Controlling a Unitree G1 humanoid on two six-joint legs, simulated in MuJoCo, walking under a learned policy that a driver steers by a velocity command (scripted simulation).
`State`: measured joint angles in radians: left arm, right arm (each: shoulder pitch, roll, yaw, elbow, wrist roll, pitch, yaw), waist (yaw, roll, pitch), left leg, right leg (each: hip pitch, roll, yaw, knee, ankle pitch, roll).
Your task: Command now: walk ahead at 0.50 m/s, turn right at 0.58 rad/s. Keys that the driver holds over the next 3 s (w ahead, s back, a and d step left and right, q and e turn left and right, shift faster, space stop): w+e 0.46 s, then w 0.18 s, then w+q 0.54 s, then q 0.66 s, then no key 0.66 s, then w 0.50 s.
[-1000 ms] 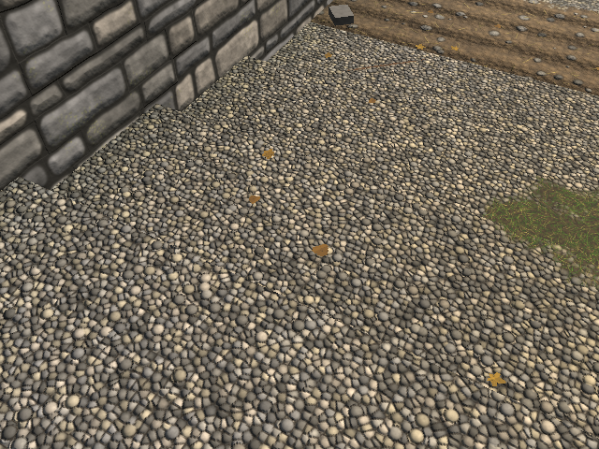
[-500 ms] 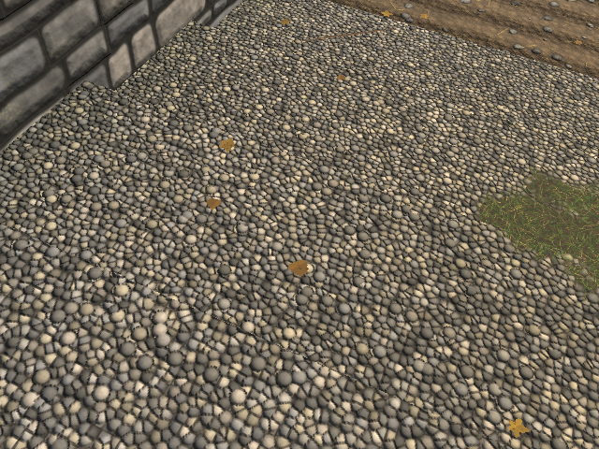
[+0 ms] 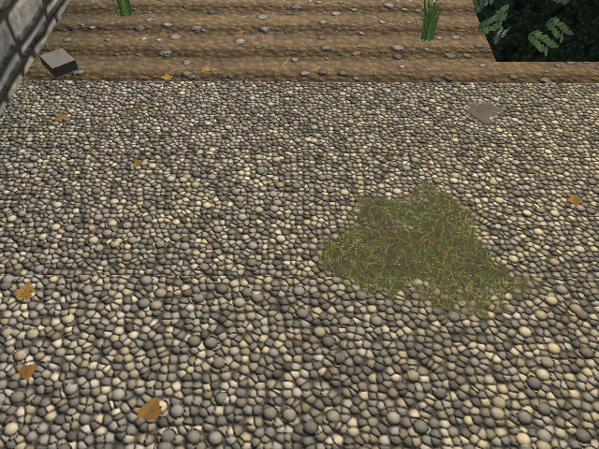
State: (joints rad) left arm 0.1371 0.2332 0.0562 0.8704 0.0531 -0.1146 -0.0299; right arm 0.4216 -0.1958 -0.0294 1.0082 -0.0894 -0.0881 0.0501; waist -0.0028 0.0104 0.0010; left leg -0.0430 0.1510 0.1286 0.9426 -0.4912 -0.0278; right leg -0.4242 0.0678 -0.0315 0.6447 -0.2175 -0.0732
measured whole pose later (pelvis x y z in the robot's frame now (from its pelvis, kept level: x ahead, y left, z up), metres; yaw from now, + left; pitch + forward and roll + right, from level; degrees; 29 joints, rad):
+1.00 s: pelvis +0.50 -0.22 -0.13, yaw -15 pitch -1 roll -2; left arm 0.43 0.19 0.02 0.98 0.08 -0.09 -0.04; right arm 0.31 -0.24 -0.03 0.95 -0.07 -0.10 0.05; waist -0.03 0.07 0.03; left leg -0.65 0.10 -0.04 1.26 -0.18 0.08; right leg -0.20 -0.01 -0.21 0.53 -0.32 -0.05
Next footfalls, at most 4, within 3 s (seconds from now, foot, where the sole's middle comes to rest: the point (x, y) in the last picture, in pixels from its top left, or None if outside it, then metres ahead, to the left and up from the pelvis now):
0.30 left None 0.26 0.11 -0.75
0.78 right None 0.50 -0.32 -0.90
1.32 left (359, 347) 0.86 -0.13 -0.90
1.84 right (430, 326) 0.93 -0.34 -0.90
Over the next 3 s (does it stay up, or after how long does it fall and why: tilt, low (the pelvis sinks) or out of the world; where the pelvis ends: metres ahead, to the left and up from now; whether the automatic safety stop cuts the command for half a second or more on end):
stays up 0.94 -0.21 -0.13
